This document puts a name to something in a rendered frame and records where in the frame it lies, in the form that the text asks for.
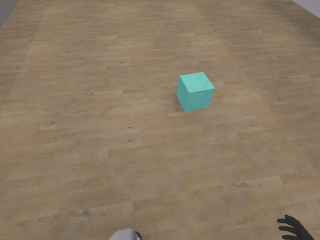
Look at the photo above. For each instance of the carton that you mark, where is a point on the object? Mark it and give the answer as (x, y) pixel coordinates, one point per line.
(194, 91)

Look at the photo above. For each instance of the left robot thigh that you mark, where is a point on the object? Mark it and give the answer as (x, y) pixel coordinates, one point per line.
(125, 234)

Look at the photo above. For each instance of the robot right hand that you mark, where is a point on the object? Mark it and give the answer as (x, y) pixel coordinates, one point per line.
(297, 229)

